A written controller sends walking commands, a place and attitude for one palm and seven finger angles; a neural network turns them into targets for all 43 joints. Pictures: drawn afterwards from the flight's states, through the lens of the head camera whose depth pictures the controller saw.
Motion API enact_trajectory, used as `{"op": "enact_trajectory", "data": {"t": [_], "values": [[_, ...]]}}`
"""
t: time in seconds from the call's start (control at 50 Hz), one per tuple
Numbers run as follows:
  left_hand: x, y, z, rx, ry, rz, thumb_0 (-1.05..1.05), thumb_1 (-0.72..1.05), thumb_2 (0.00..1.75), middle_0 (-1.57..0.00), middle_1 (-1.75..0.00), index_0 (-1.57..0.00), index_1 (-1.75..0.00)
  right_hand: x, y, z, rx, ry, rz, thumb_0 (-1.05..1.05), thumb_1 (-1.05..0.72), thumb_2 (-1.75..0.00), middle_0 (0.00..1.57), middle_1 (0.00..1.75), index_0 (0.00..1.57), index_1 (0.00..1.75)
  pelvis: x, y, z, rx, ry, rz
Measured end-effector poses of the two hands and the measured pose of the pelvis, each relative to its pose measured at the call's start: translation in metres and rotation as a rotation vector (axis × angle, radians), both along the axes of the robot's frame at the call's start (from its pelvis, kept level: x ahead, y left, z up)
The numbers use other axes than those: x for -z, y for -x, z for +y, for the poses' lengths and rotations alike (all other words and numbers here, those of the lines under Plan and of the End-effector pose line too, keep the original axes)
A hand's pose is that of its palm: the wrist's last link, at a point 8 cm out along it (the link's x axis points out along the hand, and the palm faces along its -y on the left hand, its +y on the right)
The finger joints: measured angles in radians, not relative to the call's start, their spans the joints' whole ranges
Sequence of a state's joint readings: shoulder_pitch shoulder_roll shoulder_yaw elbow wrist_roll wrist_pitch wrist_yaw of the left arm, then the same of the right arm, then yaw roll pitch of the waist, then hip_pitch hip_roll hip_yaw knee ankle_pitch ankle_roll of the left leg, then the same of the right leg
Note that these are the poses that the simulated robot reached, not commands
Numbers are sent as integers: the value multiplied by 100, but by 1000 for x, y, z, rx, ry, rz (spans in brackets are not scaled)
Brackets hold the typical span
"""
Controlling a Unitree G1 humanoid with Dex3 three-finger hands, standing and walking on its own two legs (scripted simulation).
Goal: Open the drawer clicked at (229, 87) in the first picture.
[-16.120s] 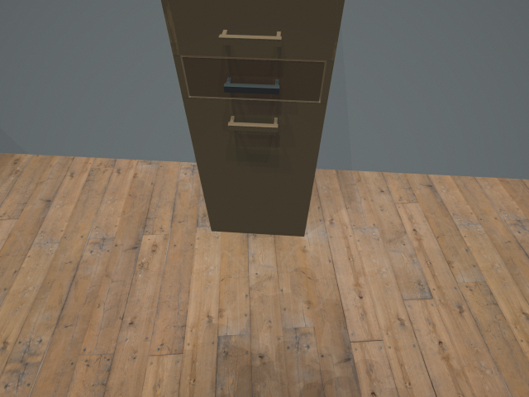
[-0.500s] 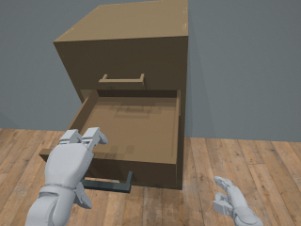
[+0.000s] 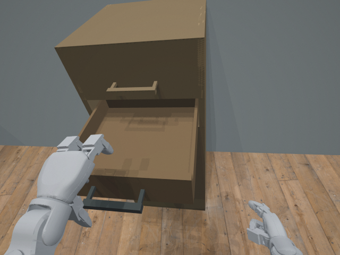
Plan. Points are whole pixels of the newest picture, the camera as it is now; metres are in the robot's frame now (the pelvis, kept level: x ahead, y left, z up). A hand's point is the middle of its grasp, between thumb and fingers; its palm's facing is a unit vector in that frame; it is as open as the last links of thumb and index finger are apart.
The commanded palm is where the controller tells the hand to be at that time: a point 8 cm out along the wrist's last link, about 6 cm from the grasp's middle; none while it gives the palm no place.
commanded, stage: draw the hand back to the body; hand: left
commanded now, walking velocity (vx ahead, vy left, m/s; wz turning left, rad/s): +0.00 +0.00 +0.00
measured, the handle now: (114, 198) +0.24 +0.20 +0.01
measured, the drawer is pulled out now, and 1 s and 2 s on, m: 0.30 0.30 0.30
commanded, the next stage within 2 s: step back with the hand held close in 1.48 s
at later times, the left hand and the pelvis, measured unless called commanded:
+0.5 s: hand (57, 186) +0.19 +0.26 +0.14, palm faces +0.11 -0.09 -0.99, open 13.8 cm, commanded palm +0.15 +0.25 +0.20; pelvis +0.01 +0.02 +0.00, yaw +1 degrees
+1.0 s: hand (65, 162) +0.22 +0.24 +0.17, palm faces +0.37 -0.83 -0.42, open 11.1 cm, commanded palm +0.17 +0.29 +0.19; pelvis +0.05 +0.02 +0.00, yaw +1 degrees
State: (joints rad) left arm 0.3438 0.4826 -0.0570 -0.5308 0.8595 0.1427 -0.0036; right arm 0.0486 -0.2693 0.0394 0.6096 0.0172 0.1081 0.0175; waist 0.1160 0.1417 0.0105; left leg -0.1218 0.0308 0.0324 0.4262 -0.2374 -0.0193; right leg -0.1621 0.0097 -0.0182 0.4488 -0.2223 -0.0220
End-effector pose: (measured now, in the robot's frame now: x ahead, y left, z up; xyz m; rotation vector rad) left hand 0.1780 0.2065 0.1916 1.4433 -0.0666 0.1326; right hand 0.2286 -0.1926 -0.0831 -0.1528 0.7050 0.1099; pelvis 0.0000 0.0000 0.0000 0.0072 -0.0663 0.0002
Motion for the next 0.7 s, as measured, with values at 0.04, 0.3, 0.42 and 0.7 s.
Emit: {"op": "enact_trajectory", "data": {"t": [0.04, 0.3, 0.42, 0.7], "values": [[-1, 1, 6, -15, -17, -3, 0, -49, 30, -32, -120, -32, -120, 2, 2, -1, 1, 2, 6, 1, -91, -90, 20, 30, 20, 30, 0, 0, 0, 0, 0, 2], [3, 14, 27, -44, -12, 30, 0, -49, 30, -32, -120, -32, -120, 2, -1, 2, 5, 33, -7, 1, -90, -90, 20, 30, 20, 30, 1, -6, 8, -14, 5, 18], [1, 15, 43, -57, -29, 28, 0, -49, 30, -32, -120, -32, -120, -2, -8, 9, 5, 30, -20, 1, -90, -90, 20, 30, 20, 30, 1, -11, 12, -14, 9, 26], [1, 10, 55, 42, 955, -328, -1, -36, 35, -31, -112, -31, -111, -16, 2, 20, 63, 71, -139, 1, -90, -90, 20, 30, 20, 30, 2, -30, 16, -29, 13, 8]]}}
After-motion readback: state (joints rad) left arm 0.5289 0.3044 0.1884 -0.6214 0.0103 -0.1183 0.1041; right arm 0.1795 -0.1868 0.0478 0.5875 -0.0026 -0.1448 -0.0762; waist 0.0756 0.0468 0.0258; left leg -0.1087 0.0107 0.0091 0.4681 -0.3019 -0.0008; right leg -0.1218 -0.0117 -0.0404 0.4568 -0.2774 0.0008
